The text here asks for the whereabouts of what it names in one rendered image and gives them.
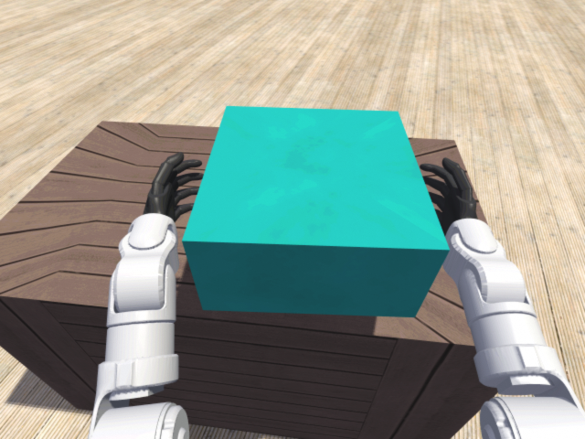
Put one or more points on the pedestal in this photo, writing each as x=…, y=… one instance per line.
x=304, y=376

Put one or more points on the carton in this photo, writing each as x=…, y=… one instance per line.
x=313, y=211

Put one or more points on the robot right upper arm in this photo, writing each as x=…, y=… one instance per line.
x=531, y=418

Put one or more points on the left robot hand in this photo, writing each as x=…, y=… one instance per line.
x=163, y=196

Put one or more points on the right robot hand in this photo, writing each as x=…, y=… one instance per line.
x=456, y=202

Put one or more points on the left robot forearm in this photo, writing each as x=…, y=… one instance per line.
x=140, y=345

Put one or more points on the right robot forearm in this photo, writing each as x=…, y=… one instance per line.
x=511, y=352

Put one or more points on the robot left upper arm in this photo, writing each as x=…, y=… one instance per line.
x=163, y=420

